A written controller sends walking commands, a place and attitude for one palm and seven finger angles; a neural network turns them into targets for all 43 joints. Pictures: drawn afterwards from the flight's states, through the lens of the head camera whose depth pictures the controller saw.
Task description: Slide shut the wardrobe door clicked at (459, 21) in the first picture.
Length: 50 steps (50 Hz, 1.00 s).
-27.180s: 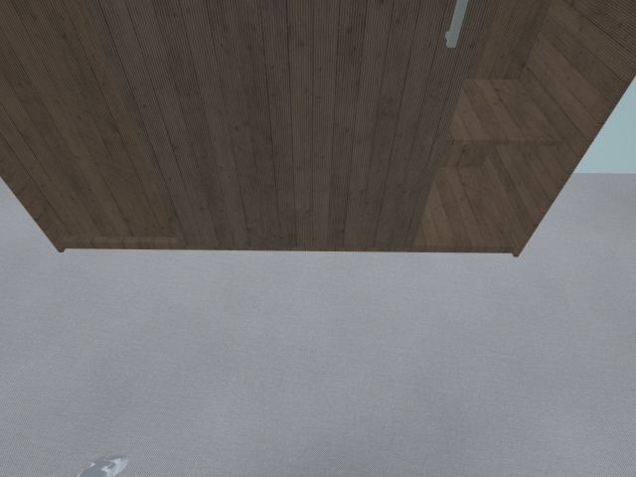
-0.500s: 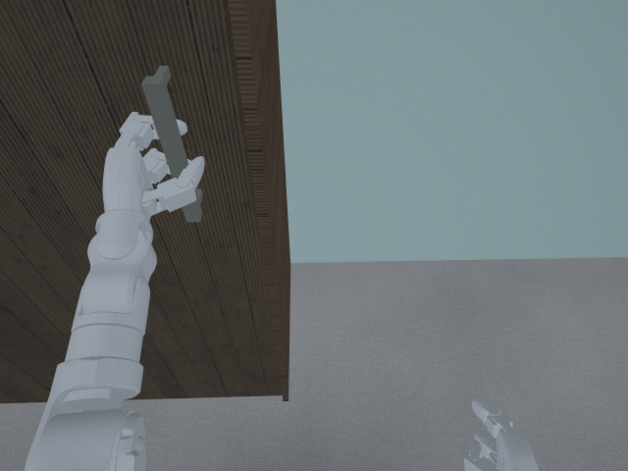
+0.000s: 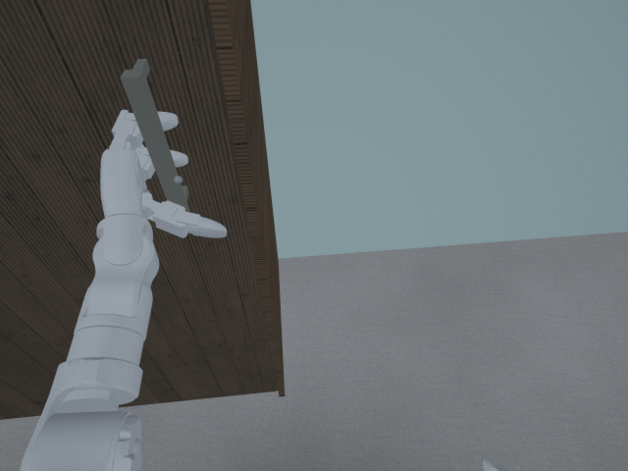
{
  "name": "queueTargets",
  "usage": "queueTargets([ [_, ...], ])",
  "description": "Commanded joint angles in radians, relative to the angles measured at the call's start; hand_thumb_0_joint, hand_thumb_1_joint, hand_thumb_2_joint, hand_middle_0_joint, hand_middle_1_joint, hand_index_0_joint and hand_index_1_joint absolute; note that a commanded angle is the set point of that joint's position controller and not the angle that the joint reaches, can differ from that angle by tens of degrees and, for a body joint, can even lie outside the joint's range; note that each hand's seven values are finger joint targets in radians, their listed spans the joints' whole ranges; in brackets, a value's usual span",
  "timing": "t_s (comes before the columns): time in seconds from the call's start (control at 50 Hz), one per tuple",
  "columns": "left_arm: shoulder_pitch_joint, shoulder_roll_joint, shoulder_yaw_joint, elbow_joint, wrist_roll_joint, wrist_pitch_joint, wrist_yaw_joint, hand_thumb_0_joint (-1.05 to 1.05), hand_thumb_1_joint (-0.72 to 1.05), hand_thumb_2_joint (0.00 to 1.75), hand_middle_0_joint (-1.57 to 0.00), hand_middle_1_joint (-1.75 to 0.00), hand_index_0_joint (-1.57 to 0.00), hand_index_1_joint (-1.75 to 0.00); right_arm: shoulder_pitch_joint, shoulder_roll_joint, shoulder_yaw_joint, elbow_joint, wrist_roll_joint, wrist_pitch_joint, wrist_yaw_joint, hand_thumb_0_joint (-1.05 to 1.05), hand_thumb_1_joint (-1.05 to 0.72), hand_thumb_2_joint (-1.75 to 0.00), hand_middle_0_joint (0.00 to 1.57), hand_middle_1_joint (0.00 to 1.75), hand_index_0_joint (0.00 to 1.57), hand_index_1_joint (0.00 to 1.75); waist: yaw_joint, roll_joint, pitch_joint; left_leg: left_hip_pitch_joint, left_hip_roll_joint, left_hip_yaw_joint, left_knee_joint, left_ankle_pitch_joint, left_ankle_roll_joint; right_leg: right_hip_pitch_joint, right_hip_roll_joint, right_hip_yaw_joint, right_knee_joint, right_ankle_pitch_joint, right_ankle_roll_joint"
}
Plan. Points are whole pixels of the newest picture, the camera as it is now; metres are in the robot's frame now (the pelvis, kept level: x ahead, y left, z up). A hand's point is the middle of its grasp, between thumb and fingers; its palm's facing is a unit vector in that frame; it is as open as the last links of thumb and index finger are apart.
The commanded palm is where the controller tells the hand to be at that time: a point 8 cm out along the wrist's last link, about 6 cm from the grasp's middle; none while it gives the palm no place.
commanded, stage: slip the hand off the handle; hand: left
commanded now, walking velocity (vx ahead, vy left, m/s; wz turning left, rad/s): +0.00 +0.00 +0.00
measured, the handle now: (163, 147) +0.44 +0.21 +0.20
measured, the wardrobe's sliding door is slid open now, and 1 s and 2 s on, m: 0.00 0.00 0.00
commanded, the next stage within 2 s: draw the hand back to the body in 1.30 s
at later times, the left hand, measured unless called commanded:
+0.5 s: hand (114, 192) +0.38 +0.26 +0.18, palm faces +0.40 -0.90 -0.17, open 14.7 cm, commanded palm +0.34 +0.29 +0.19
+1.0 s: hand (95, 223) +0.33 +0.26 +0.18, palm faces +0.34 -0.93 -0.15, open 14.7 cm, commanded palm +0.28 +0.30 +0.19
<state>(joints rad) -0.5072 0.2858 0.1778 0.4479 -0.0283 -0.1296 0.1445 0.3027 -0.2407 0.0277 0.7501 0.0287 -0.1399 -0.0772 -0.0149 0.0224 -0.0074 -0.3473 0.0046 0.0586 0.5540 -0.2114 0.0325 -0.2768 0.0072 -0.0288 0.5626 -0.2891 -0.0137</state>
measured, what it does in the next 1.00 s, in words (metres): stands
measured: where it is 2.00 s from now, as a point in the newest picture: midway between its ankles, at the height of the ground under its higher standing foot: outside the picture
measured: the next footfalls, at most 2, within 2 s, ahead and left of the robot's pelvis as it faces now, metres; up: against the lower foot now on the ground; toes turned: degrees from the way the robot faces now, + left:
none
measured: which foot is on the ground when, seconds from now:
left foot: down 0.00-1.00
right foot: down 0.00-1.00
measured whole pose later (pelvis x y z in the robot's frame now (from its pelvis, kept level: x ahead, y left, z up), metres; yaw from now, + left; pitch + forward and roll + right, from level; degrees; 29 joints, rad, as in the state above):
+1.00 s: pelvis +0.03 -0.01 +0.00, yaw +0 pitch +1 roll +0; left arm -0.10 0.36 0.39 0.08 -0.17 -0.06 -0.07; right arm 0.26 -0.25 0.03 0.65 0.04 -0.11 -0.09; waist 0.03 0.03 -0.06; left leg -0.34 0.02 0.06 0.59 -0.27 0.02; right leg -0.26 0.02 -0.03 0.58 -0.33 -0.02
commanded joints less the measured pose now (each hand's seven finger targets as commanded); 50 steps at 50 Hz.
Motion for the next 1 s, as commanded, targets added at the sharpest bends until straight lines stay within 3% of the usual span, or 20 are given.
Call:
queueTargets([
  [0.0,-0.386,0.188,0.050,-0.185,0.019,-0.017,0.030,0.00,-0.55,0.20,-0.25,-1.15,-0.25,-1.15,-0.105,-0.137,-0.051,-0.144,-0.010,-0.055,-0.013,0.00,-0.90,-0.90,0.20,0.30,0.20,0.30,-0.008,-0.045,-0.219,0.204,0.030,-0.092,-0.100,-0.003,0.005,-0.071,0.005,0.008,-0.114,0.071,-0.010],
  [0.02,-0.372,0.159,0.028,-0.213,0.010,-0.013,0.023,0.00,-0.55,0.20,-0.25,-1.15,-0.25,-1.15,-0.103,-0.136,-0.047,-0.159,-0.005,-0.049,-0.010,0.00,-0.90,-0.90,0.20,0.30,0.20,0.30,0.000,-0.043,-0.218,0.203,0.026,-0.083,-0.094,0.040,0.005,-0.064,0.002,0.005,-0.114,0.096,-0.010],
  [0.06,-0.358,0.227,0.092,-0.258,-0.002,-0.005,0.019,0.00,-0.55,0.20,-0.25,-1.15,-0.25,-1.15,-0.111,-0.138,-0.049,-0.170,-0.006,-0.038,-0.015,0.00,-0.90,-0.90,0.20,0.30,0.20,0.30,0.016,-0.062,-0.253,0.213,0.021,-0.068,-0.086,0.091,0.007,-0.026,0.001,0.011,-0.115,0.131,-0.008],
  [0.1,-0.330,0.258,0.122,-0.278,0.003,0.008,0.014,0.00,-0.55,0.20,-0.25,-1.15,-0.25,-1.15,-0.119,-0.133,-0.046,-0.174,-0.008,-0.019,-0.020,0.00,-0.90,-0.90,0.20,0.30,0.20,0.30,0.028,-0.035,-0.269,0.218,0.017,-0.058,-0.083,0.134,0.007,0.003,0.001,0.015,-0.115,0.166,-0.011],
  [0.12,-0.327,0.233,0.103,-0.287,-0.003,0.016,0.007,0.00,-0.55,0.20,-0.25,-1.15,-0.25,-1.15,-0.123,-0.125,-0.043,-0.183,-0.004,-0.013,-0.020,0.00,-0.90,-0.90,0.20,0.30,0.20,0.30,0.026,-0.033,-0.277,0.221,0.016,-0.053,-0.082,0.147,0.005,0.009,-0.001,0.014,-0.112,0.183,-0.010],
  [0.18,-0.272,0.246,0.136,-0.306,-0.024,0.032,-0.006,0.00,-0.55,0.20,-0.25,-1.15,-0.25,-1.15,-0.135,-0.118,-0.039,-0.200,0.000,0.005,-0.023,0.00,-0.90,-0.90,0.20,0.30,0.20,0.30,0.038,-0.034,-0.263,0.219,0.013,-0.046,-0.079,0.174,0.003,0.030,0.001,0.012,-0.113,0.217,-0.010],
  [0.2,-0.247,0.285,0.176,-0.307,-0.024,0.036,-0.006,0.00,-0.55,0.20,-0.25,-1.15,-0.25,-1.15,-0.137,-0.120,-0.039,-0.199,-0.001,0.013,-0.026,0.00,-0.90,-0.90,0.20,0.30,0.20,0.30,0.051,-0.016,-0.263,0.215,0.013,-0.045,-0.079,0.182,0.002,0.044,0.002,0.013,-0.114,0.223,-0.014],
  [0.24,-0.221,0.274,0.175,-0.341,-0.033,0.040,-0.011,0.00,-0.55,0.20,-0.25,-1.15,-0.25,-1.15,-0.146,-0.112,-0.037,-0.219,0.002,0.021,-0.026,0.00,-0.90,-0.90,0.20,0.30,0.20,0.30,0.052,-0.016,-0.264,0.214,0.009,-0.039,-0.076,0.194,0.002,0.054,0.002,0.013,-0.111,0.244,-0.013],
  [0.32,-0.203,0.312,0.204,-0.378,-0.033,0.032,-0.028,0.00,-0.55,0.20,-0.25,-1.15,-0.25,-1.15,-0.152,-0.115,-0.036,-0.226,0.000,0.036,-0.030,0.00,-0.90,-0.90,0.20,0.30,0.20,0.30,0.044,-0.008,-0.259,0.214,0.009,-0.030,-0.068,0.217,0.007,0.063,0.002,0.019,-0.112,0.286,-0.010],
  [0.42,-0.221,0.331,0.208,-0.422,-0.054,-0.009,-0.107,0.00,-0.55,0.20,-0.25,-1.15,-0.25,-1.15,-0.144,-0.123,-0.044,-0.222,0.002,0.034,-0.029,0.00,-0.90,-0.90,0.20,0.30,0.20,0.30,0.023,0.018,-0.281,0.239,0.006,-0.028,-0.047,0.248,0.013,0.049,0.006,0.024,-0.101,0.337,-0.006],
  [0.44,-0.198,0.342,0.216,-0.404,-0.061,-0.012,-0.126,0.00,-0.55,0.20,-0.25,-1.15,-0.25,-1.15,-0.146,-0.125,-0.044,-0.222,0.005,0.033,-0.031,0.00,-0.90,-0.90,0.20,0.30,0.20,0.30,0.026,0.020,-0.266,0.230,0.005,-0.028,-0.044,0.236,0.013,0.044,0.007,0.025,-0.101,0.327,-0.006],
  [0.46,-0.232,0.309,0.174,-0.415,-0.070,-0.017,-0.151,0.00,-0.55,0.20,-0.25,-1.15,-0.25,-1.15,-0.146,-0.125,-0.040,-0.221,0.007,0.030,-0.033,0.00,-0.90,-0.90,0.20,0.30,0.20,0.30,0.011,0.046,-0.265,0.239,0.001,-0.030,-0.040,0.229,0.014,0.026,0.006,0.028,-0.102,0.324,-0.005],
  [0.54,-0.242,0.371,0.222,-0.319,-0.108,-0.009,-0.218,0.00,-0.55,0.20,-0.25,-1.15,-0.25,-1.15,-0.130,-0.141,-0.044,-0.202,0.016,0.024,-0.048,0.00,-0.90,-0.90,0.20,0.30,0.20,0.30,0.000,0.009,-0.227,0.197,-0.001,-0.039,-0.037,0.152,0.015,-0.011,0.004,0.029,-0.114,0.250,0.001],
  [0.6,-0.270,0.353,0.200,-0.290,-0.128,-0.005,-0.248,0.00,-0.55,0.20,-0.25,-1.15,-0.25,-1.15,-0.128,-0.141,-0.043,-0.200,0.021,0.013,-0.056,0.00,-0.90,-0.90,0.20,0.30,0.20,0.30,-0.005,0.007,-0.214,0.183,-0.002,-0.048,-0.033,0.094,0.016,-0.046,0.003,0.030,-0.124,0.177,0.002],
  [0.68,-0.176,0.391,0.258,-0.328,-0.140,-0.017,-0.249,0.00,-0.55,0.20,-0.25,-1.15,-0.25,-1.15,-0.131,-0.142,-0.047,-0.219,0.017,-0.002,-0.051,0.00,-0.90,-0.90,0.20,0.30,0.20,0.30,0.034,0.034,-0.295,0.180,-0.005,-0.051,-0.020,0.129,0.016,-0.007,0.002,0.031,-0.095,0.207,-0.002],
  [0.72,-0.106,0.426,0.312,-0.359,-0.144,-0.034,-0.240,0.00,-0.55,0.20,-0.25,-1.15,-0.25,-1.15,-0.128,-0.143,-0.048,-0.230,0.013,-0.006,-0.041,0.00,-0.90,-0.90,0.20,0.30,0.20,0.30,0.059,0.015,-0.325,0.160,-0.005,-0.048,-0.014,0.165,0.017,0.033,0.002,0.032,-0.075,0.255,-0.003],
  [0.82,0.024,0.397,0.326,-0.503,-0.151,-0.049,-0.212,0.00,-0.55,0.20,-0.25,-1.15,-0.25,-1.15,-0.156,-0.133,-0.048,-0.258,0.010,-0.022,-0.025,0.00,-0.90,-0.90,0.20,0.30,0.20,0.30,0.082,0.051,-0.314,0.174,0.002,-0.042,-0.012,0.206,0.012,0.028,0.012,0.016,-0.054,0.276,-0.006],
  [0.84,0.052,0.366,0.307,-0.516,-0.154,-0.040,-0.207,0.00,-0.55,0.20,-0.25,-1.15,-0.25,-1.15,-0.160,-0.130,-0.046,-0.263,0.009,-0.025,-0.023,0.00,-0.90,-0.90,0.20,0.30,0.20,0.30,0.079,0.037,-0.296,0.172,0.002,-0.041,-0.015,0.196,0.013,0.019,0.013,0.013,-0.057,0.267,-0.004],
  [0.86,0.072,0.387,0.332,-0.531,-0.154,-0.034,-0.201,0.00,-0.55,0.20,-0.25,-1.15,-0.25,-1.15,-0.161,-0.132,-0.048,-0.262,0.009,-0.026,-0.023,0.00,-0.90,-0.90,0.20,0.30,0.20,0.30,0.083,0.025,-0.287,0.167,0.004,-0.042,-0.020,0.190,0.011,0.020,0.015,0.011,-0.059,0.257,-0.004],
  [0.98,0.184,0.322,0.289,-0.644,-0.162,0.031,-0.197,0.00,-0.55,0.20,-0.25,-1.15,-0.25,-1.15,-0.191,-0.126,-0.040,-0.271,0.012,-0.033,-0.029,0.00,-0.90,-0.90,0.20,0.30,0.20,0.30,0.073,0.043,-0.229,0.181,0.008,-0.046,-0.036,0.153,0.008,-0.013,0.017,0.005,-0.080,0.203,-0.004],
])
